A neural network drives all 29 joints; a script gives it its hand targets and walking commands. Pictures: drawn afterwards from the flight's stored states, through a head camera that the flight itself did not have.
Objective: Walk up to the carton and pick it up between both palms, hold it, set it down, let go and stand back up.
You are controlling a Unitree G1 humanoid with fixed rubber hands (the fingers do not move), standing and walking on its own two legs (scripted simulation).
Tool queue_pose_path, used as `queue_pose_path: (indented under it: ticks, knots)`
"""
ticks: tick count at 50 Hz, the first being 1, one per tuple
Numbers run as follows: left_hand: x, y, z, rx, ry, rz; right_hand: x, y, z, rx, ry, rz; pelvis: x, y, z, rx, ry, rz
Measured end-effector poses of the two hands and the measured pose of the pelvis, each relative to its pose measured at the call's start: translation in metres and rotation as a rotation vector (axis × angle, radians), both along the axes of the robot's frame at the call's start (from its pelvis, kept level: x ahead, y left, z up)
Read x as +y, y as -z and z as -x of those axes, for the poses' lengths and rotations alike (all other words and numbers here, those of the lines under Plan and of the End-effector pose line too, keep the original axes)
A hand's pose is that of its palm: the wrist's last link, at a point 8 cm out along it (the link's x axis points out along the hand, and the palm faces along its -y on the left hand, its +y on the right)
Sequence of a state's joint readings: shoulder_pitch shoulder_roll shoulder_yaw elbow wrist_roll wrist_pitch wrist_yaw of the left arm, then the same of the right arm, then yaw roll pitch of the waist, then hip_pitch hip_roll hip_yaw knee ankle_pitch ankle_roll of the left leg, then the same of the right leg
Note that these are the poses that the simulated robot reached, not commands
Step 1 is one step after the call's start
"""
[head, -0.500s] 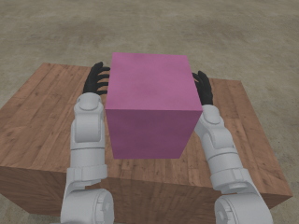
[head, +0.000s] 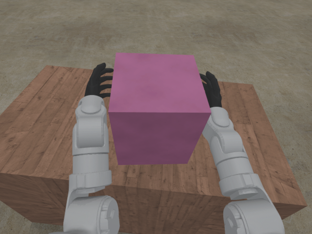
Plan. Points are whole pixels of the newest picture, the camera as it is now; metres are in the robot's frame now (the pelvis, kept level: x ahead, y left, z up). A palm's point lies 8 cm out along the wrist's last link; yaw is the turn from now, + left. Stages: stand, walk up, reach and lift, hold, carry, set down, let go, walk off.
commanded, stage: hold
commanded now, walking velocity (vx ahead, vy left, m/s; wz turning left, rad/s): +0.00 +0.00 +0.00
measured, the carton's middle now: (154, 112) +0.37 +0.00 +0.14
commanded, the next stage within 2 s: none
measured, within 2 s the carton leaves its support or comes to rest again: neither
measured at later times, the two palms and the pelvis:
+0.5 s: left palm (93, 97) +0.37 +0.15 +0.19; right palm (210, 105) +0.36 -0.13 +0.17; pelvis +0.00 +0.00 +0.00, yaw +0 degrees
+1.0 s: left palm (93, 96) +0.37 +0.15 +0.19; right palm (211, 105) +0.36 -0.13 +0.17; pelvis +0.00 +0.00 +0.00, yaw +0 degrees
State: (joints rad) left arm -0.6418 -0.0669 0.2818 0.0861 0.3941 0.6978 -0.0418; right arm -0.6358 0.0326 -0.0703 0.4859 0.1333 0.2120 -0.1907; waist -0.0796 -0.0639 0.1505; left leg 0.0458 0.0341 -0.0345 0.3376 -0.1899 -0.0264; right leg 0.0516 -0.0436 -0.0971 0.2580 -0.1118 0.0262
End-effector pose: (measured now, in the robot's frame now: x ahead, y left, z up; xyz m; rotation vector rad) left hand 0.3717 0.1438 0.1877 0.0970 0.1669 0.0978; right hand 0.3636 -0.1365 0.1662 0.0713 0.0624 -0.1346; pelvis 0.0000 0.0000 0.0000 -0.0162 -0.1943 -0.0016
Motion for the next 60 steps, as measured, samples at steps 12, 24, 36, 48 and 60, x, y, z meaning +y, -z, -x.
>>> queue_pose_path:
  ticks: [12, 24, 36, 48, 60]
  knots:
    - [0.0025, 0.0014, 0.0010, -0.005, -0.002, 0.003, 0.0023, 0.0003, -0.0002, -0.004, -0.004, -0.003, 0.0006, 0.0000, -0.0026, 0.000, -0.004, 0.002]
    - [0.0032, 0.0005, 0.0032, -0.002, -0.002, 0.005, 0.0030, 0.0000, 0.0020, -0.001, -0.004, 0.000, 0.0009, 0.0000, -0.0005, 0.000, -0.003, 0.001]
    - [0.0014, -0.0004, 0.0045, 0.006, -0.001, 0.004, 0.0014, 0.0013, 0.0041, 0.008, -0.001, 0.000, -0.0007, 0.0000, 0.0033, -0.002, -0.004, -0.001]
    - [0.0012, -0.0032, 0.0027, -0.001, -0.002, 0.000, 0.0012, -0.0008, 0.0017, 0.000, -0.003, -0.001, -0.0021, 0.0000, 0.0044, 0.005, -0.006, -0.002]
    - [0.0033, -0.0021, 0.0033, -0.005, 0.001, -0.001, 0.0030, -0.0015, 0.0021, -0.003, -0.003, -0.004, -0.0011, 0.0001, 0.0014, -0.001, -0.010, 0.000]
